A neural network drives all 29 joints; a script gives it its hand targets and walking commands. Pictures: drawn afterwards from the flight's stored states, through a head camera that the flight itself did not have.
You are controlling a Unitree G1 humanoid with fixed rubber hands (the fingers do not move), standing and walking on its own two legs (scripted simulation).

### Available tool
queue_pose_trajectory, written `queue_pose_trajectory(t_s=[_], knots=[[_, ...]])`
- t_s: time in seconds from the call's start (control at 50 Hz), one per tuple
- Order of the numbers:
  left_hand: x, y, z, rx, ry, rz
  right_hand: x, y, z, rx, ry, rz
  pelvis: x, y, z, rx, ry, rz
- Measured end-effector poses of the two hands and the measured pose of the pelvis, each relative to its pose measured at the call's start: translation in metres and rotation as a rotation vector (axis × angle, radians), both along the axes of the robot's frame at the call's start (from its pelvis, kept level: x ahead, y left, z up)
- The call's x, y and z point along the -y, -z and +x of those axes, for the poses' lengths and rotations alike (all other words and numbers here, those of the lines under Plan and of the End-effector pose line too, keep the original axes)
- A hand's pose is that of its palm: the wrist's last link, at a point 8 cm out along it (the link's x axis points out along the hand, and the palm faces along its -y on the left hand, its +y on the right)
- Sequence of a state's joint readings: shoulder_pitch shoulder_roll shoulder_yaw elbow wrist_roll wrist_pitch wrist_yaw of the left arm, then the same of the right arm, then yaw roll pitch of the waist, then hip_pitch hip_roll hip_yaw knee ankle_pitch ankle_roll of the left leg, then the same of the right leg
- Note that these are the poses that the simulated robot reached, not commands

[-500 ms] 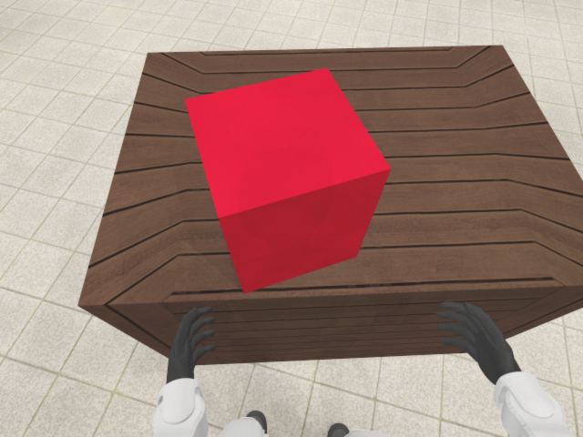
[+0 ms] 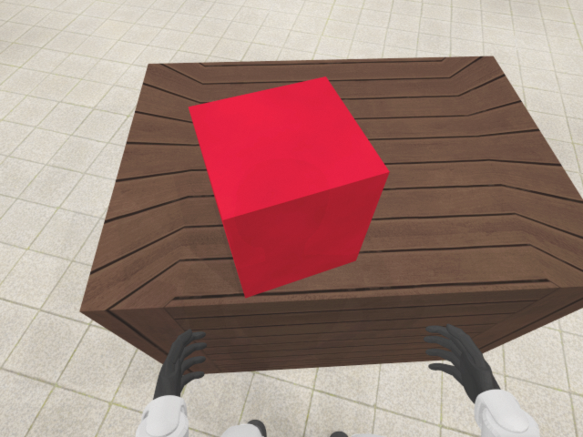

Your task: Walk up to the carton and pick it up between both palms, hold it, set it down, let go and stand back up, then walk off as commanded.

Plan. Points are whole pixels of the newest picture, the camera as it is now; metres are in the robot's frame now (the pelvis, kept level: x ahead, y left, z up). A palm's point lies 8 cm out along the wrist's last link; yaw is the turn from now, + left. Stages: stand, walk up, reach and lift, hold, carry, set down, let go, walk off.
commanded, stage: set down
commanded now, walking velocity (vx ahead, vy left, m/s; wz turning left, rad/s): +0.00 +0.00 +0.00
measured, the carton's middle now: (283, 194) +0.45 +0.05 +0.01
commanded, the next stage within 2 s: let go in 0.16 s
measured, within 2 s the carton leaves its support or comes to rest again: neither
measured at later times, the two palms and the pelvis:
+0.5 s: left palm (168, 389) +0.18 +0.21 -0.09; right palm (472, 380) +0.20 -0.23 -0.08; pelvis +0.02 +0.00 +0.00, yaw +0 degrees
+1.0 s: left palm out of the picture +0.11 +0.25 -0.12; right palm (489, 421) +0.14 -0.24 -0.08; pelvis +0.01 +0.01 +0.00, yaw +0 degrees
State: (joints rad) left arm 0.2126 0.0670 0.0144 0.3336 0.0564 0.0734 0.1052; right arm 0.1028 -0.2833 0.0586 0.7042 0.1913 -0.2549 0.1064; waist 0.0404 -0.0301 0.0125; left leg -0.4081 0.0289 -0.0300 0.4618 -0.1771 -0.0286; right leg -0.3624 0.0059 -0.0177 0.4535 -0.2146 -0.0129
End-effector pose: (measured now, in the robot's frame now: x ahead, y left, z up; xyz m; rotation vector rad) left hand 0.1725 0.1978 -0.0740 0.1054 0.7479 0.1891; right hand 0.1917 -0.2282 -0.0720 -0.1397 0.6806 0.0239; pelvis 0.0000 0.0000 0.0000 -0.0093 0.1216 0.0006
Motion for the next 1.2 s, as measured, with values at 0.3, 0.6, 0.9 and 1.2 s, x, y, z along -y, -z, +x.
queue_pose_trajectory(t_s=[0.3,0.6,0.9,1.2], knots=[[-0.012,0.015,0.001,-0.110,0.039,-0.004,-0.005,0.012,0.002,-0.045,0.023,-0.056,-0.006,-0.001,0.015,-0.007,-0.005,0.003],[-0.010,0.016,0.001,-0.114,0.075,-0.029,0.000,0.012,-0.003,-0.024,0.045,-0.081,-0.005,-0.001,0.018,0.028,-0.006,0.004],[-0.043,0.041,-0.048,-0.212,0.047,0.018,0.009,0.012,-0.029,-0.181,0.065,-0.154,-0.007,0.000,0.016,0.045,-0.004,-0.002],[-0.059,0.060,-0.102,-0.304,0.020,0.014,0.013,0.026,-0.101,-0.280,0.122,-0.160,-0.013,0.000,-0.004,0.079,-0.004,-0.010]])
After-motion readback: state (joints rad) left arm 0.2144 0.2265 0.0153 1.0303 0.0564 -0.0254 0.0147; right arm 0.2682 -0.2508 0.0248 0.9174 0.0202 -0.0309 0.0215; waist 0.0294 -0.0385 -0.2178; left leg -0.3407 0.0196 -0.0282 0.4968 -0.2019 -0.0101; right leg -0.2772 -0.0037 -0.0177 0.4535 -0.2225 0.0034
